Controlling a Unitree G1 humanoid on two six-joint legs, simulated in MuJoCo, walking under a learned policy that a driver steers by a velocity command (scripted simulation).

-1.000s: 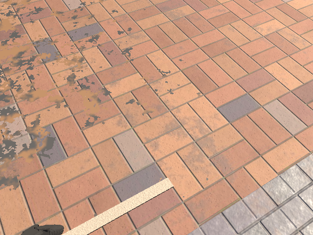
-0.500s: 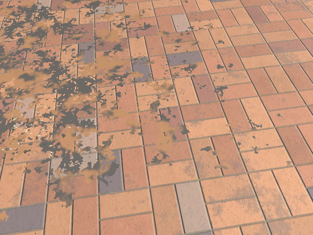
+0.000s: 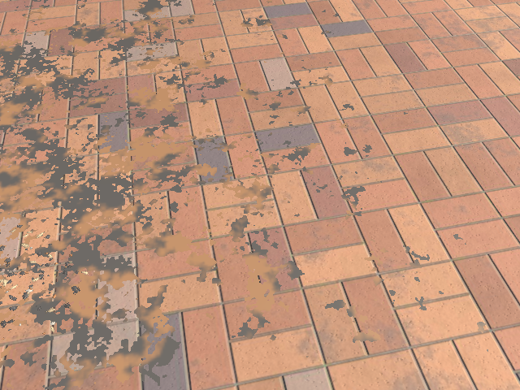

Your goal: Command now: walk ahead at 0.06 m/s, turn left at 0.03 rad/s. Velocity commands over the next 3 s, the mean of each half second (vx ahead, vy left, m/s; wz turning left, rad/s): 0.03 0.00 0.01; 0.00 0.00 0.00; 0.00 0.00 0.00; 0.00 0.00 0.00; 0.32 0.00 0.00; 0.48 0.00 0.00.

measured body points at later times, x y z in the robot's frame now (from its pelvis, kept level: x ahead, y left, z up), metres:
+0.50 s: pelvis +0.05 -0.02 +0.01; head +0.06 -0.02 +0.46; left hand +0.12 +0.24 -0.14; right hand +0.14 -0.28 -0.13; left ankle +0.05 +0.10 -0.73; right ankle +0.03 -0.14 -0.73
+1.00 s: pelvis +0.04 -0.01 +0.01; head +0.05 -0.01 +0.46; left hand +0.07 +0.24 -0.15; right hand +0.09 -0.27 -0.14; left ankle +0.05 +0.10 -0.73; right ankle +0.03 -0.14 -0.73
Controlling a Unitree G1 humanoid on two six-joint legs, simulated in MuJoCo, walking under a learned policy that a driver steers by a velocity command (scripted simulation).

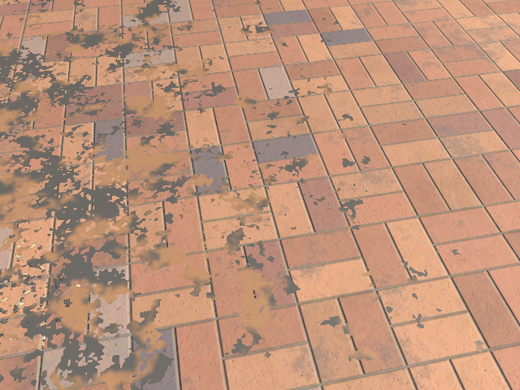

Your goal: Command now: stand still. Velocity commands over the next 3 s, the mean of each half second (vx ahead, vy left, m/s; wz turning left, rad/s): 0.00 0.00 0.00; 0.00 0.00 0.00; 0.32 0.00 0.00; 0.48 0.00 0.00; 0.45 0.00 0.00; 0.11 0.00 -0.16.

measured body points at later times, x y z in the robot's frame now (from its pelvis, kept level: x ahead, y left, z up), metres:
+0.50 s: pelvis +0.00 +0.00 +0.00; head +0.01 +0.00 +0.45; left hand +0.00 +0.24 -0.16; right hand +0.02 -0.24 -0.16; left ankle +0.01 +0.12 -0.74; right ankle -0.01 -0.13 -0.74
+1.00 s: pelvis +0.01 +0.00 +0.00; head +0.02 +0.00 +0.45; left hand -0.01 +0.23 -0.16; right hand +0.01 -0.24 -0.16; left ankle +0.01 +0.12 -0.74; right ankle -0.01 -0.13 -0.74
